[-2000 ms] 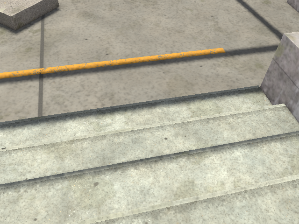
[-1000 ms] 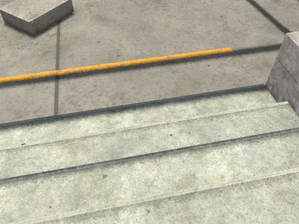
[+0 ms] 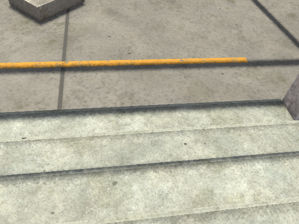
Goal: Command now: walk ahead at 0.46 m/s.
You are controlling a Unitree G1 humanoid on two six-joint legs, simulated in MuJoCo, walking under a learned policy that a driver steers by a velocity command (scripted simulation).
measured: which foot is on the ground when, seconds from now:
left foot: down 0.00-0.56, up 0.58-0.88, down 0.90-1.00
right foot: up 0.00-0.54, down 0.56-1.00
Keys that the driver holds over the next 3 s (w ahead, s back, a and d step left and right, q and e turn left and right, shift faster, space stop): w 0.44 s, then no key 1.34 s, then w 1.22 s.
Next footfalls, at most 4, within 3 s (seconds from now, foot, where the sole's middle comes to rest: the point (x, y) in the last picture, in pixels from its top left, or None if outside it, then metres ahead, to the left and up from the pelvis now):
0.56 right None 0.48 -0.07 -0.88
0.90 left None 0.49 0.14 -0.88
2.52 left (128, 180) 0.85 0.13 -1.00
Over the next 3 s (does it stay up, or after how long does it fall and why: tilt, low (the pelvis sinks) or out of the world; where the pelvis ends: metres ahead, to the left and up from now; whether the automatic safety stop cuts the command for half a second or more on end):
stays up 0.98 0.04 -0.28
